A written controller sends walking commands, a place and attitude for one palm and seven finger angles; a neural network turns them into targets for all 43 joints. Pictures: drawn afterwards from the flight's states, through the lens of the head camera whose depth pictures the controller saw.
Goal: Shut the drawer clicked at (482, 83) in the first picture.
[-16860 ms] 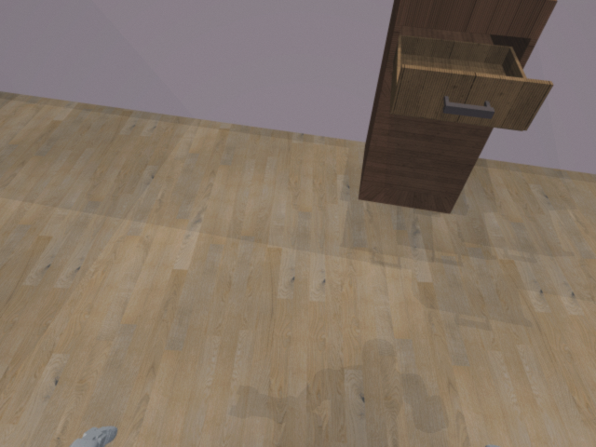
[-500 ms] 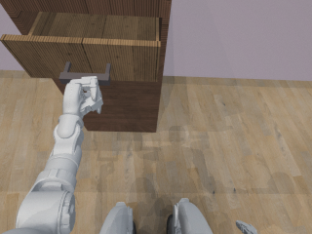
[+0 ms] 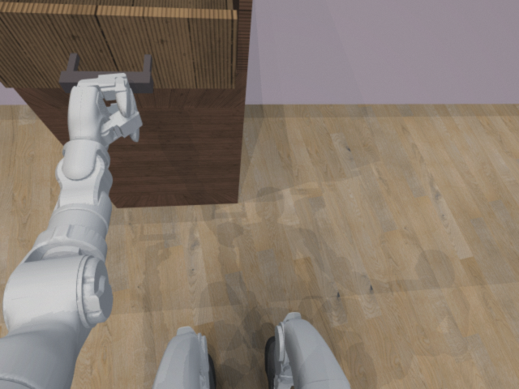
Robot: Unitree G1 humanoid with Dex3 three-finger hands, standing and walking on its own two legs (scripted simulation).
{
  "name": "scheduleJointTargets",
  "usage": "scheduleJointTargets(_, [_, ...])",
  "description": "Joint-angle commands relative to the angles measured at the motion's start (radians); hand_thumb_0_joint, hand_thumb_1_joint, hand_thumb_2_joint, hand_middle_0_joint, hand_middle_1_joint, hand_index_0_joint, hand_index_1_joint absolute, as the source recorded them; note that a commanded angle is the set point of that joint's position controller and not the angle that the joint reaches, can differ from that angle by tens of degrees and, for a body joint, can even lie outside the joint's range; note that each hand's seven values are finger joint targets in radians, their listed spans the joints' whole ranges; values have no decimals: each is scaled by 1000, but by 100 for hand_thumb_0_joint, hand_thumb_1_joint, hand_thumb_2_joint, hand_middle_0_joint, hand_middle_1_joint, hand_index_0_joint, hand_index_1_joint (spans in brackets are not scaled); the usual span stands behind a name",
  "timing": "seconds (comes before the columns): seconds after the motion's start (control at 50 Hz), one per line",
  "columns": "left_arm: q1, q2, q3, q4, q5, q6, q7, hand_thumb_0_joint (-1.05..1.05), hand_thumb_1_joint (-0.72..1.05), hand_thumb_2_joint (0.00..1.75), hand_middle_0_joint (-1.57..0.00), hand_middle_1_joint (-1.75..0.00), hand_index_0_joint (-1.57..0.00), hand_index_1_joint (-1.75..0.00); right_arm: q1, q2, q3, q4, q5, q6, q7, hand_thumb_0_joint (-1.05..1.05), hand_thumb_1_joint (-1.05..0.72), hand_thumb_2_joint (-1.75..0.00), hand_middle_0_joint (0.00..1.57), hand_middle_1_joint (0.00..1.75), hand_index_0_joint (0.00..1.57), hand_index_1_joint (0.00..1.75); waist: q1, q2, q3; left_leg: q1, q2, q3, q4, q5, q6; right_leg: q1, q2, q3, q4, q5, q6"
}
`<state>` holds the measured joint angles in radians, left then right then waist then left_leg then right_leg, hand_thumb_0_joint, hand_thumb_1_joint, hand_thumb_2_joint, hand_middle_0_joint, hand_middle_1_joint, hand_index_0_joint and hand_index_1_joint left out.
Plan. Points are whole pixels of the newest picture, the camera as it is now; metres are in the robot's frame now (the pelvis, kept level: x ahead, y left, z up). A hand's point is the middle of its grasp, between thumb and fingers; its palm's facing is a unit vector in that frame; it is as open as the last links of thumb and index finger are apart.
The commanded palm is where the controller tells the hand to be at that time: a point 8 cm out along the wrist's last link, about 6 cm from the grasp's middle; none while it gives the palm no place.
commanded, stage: push the drawer shut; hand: left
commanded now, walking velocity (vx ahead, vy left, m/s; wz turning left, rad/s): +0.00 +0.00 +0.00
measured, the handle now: (110, 71) +0.59 +0.18 +0.06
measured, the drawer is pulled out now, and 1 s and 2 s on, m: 0.04 0.00 0.00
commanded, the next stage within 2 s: pull the fist back off the drawer in 0.62 s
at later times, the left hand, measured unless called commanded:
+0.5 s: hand (135, 90) +0.56 +0.14 +0.05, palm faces -0.01 -1.00 -0.04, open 3.0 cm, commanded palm +0.57 +0.17 +0.06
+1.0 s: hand (135, 89) +0.56 +0.14 +0.05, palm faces -0.01 -1.00 -0.05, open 3.2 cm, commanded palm +0.55 +0.17 +0.06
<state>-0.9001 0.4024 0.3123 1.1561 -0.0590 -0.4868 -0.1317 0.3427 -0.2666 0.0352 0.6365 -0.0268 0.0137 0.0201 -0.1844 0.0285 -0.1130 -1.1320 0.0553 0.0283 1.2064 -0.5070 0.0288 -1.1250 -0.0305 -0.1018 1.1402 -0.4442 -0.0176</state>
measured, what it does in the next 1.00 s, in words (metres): stands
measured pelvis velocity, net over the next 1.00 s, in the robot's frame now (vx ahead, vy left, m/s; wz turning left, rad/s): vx -0.02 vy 0.01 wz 0.00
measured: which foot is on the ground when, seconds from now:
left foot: down 0.00-1.00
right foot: down 0.00-1.00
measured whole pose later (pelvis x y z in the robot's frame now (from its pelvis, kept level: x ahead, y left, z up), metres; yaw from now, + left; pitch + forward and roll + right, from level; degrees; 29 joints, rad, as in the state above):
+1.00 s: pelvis -0.02 +0.01 -0.02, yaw +0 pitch +29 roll -5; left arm -1.18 0.53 0.30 1.32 0.02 -0.41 -0.07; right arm 0.39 -0.27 0.07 0.64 -0.06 0.00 0.04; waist -0.27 0.04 -0.11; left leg -1.29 0.05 -0.01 1.27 -0.49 0.04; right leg -1.25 -0.03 -0.13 1.17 -0.41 -0.01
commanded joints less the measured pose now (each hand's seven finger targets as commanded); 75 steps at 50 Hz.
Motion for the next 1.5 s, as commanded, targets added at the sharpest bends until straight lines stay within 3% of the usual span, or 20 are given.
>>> scheduleJointTargets(0.0, [-572, 212, 32, -236, -16, -63, 19, 0, 90, 90, -140, -160, -140, -160, 162, -173, -62, -49, -6, -10, -11, 0, -90, -90, 20, 30, 20, 30, -53, 113, -537, 341, -40, -82, -142, 235, 5, 233, 58, 78, -150, 145, 0])
scheduleJointTargets(0.2, [-694, 265, 49, -178, 20, -43, 44, 0, 90, 90, -140, -160, -140, -160, 209, -189, -57, -30, -20, 7, -4, 0, -90, -90, 20, 30, 20, 30, -95, 134, -519, 356, -28, -112, -134, 245, 3, 153, 64, 60, -137, 134, -1])
scheduleJointTargets(0.26, [-741, 250, 25, -175, 34, -39, 48, 0, 90, 90, -140, -160, -140, -160, 220, -190, -55, -27, -26, 11, -1, 0, -90, -90, 20, 30, 20, 30, -105, 192, -547, 405, -25, -125, -128, 279, -4, 105, 62, 52, -125, 146, -3])
scheduleJointTargets(0.3, [-758, 283, 47, -148, 40, -30, 56, 0, 90, 90, -140, -160, -140, -160, 230, -197, -52, -20, -29, 15, -1, 0, -90, -90, 20, 30, 20, 30, -116, 159, -531, 379, -23, -130, -123, 266, -1, 106, 64, 51, -126, 139, -2])
scheduleJointTargets(0.34, [-767, 287, 48, -147, 49, -28, 57, 0, 90, 90, -140, -160, -140, -160, 238, -198, -51, -24, -32, 18, 2, 0, -90, -90, 20, 30, 20, 30, -111, 189, -567, 407, -23, -134, -117, 302, -4, 97, 65, 49, -119, 155, -5])
scheduleJointTargets(0.42, [-835, 282, 36, -134, 52, -21, 63, 0, 90, 90, -140, -160, -140, -160, 252, -198, -48, -15, -35, 21, 2, 0, -90, -90, 20, 30, 20, 30, -142, 179, -547, 399, -20, -145, -110, 292, 0, 68, 67, 46, -118, 150, -1])
scheduleJointTargets(0.52, [-909, 297, 24, -150, 61, -18, 74, 0, 90, 90, -140, -160, -140, -160, 261, -201, -46, -4, -38, 14, -1, 0, -90, -90, 20, 30, 20, 30, -157, 220, -564, 406, -20, -151, -107, 258, -1, 47, 68, 45, -118, 129, -4])
scheduleJointTargets(0.56, [-943, 261, -14, -143, 63, -14, 76, 0, 90, 90, -140, -160, -140, -160, 256, -200, -44, 3, -38, 9, -2, 0, -90, -90, 20, 30, 20, 30, -175, 240, -543, 415, -20, -162, -114, 222, -5, 7, 67, 41, -121, 108, -4])
scheduleJointTargets(0.6, [-956, 297, 7, -135, 61, -10, 84, 0, 90, 90, -140, -160, -140, -160, 257, -204, -39, 4, -38, 1, -6, 0, -90, -90, 20, 30, 20, 30, -180, 216, -542, 374, -22, -154, -111, 188, 1, 29, 69, 47, -126, 92, -3])
scheduleJointTargets(0.64, [-985, 276, -25, -147, 66, -12, 84, 0, 90, 90, -140, -160, -140, -160, 256, -206, -36, 3, -37, -6, -8, 0, -90, -90, 20, 30, 20, 30, -188, 262, -548, 405, -21, -167, -123, 177, -4, -4, 68, 42, -122, 85, -5])
scheduleJointTargets(0.7, [-1007, 253, -50, -127, 61, -1, 91, 0, 90, 90, -140, -160, -140, -160, 250, -208, -33, 11, -35, -21, -12, 0, -90, -90, 20, 30, 20, 30, -206, 253, -518, 383, -19, -174, -132, 104, -1, -29, 67, 45, -129, 53, -4])
scheduleJointTargets(0.76, [-994, 268, -34, -124, 66, -3, 93, 0, 90, 90, -140, -160, -140, -160, 255, -212, -34, 9, -39, -28, -9, 0, -90, -90, 20, 30, 20, 30, -192, 269, -565, 413, -21, -183, -128, 125, -5, -28, 64, 40, -121, 65, -7])
scheduleJointTargets(0.84, [-955, 307, 4, -95, 65, 6, 89, 0, 90, 90, -140, -160, -140, -160, 253, -212, -28, -1, -39, -29, -3, 0, -90, -90, 20, 30, 20, 30, -172, 237, -537, 337, -27, -161, -122, 105, 2, 26, 66, 47, -127, 47, -8])
scheduleJointTargets(0.92, [-907, 269, -10, -85, 61, 8, 77, 0, 90, 90, -140, -160, -140, -160, 251, -212, -33, -9, -39, -24, 8, 0, -90, -90, 20, 30, 20, 30, -163, 235, -537, 356, -24, -171, -127, 104, 0, 8, 65, 42, -120, 49, -9])
scheduleJointTargets(1.06, [-760, 270, 24, -141, 43, 8, 54, 0, 90, 90, -140, -160, -140, -160, 239, -203, -40, -38, -30, -1, 19, 0, -90, -90, 20, 30, 20, 30, -105, 200, -562, 348, -24, -137, -130, 170, -2, 103, 68, 48, -130, 83, -9])
scheduleJointTargets(1.12, [-687, 310, 68, -177, 36, 0, 52, 0, 90, 90, -140, -160, -140, -160, 237, -202, -43, -51, -26, 10, 19, 0, -90, -90, 20, 30, 20, 30, -75, 177, -581, 344, -26, -121, -132, 207, 1, 162, 70, 55, -133, 105, -8])
scheduleJointTargets(1.26, [-450, 231, 58, -246, 14, -11, 42, 0, 90, 90, -140, -160, -140, -160, 219, -180, -59, -83, -12, 41, 26, 0, -90, -90, 20, 30, 20, 30, -16, 126, -582, 383, -27, -85, -153, 335, -5, 268, 74, 54, -144, 222, -7])
scheduleJointTargets(1.38, [-397, 175, 40, -307, -9, -37, 46, 0, 90, 90, -140, -160, -140, -160, 209, -167, -74, -74, -7, 57, 24, 0, -90, -90, 20, 30, 20, 30, -15, 71, -539, 396, -31, -68, -156, 406, -3, 316, 73, 59, -151, 319, 0])
scheduleJointTargets(1.44, [-394, 124, -3, -323, -6, -54, 45, 0, 90, 90, -140, -160, -140, -160, 202, -160, -78, -65, -6, 60, 22, 0, -90, -90, 20, 30, 20, 30, -21, 120, -528, 460, -28, -70, -154, 471, -11, 277, 70, 54, -146, 350, -2])
scheduleJointTargets(1.48, [-367, 126, 5, -311, -10, -60, 44, 0, 90, 90, -140, -160, -140, -160, 193, -161, -81, -61, -6, 63, 22, 0, -90, -90, 20, 30, 20, 30, -15, 92, -532, 457, -28, -70, -149, 481, -11, 288, 69, 55, -145, 360, -2])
